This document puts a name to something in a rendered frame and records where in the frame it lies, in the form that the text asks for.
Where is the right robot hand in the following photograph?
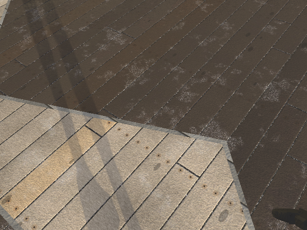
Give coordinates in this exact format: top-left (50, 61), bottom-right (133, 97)
top-left (272, 208), bottom-right (307, 230)

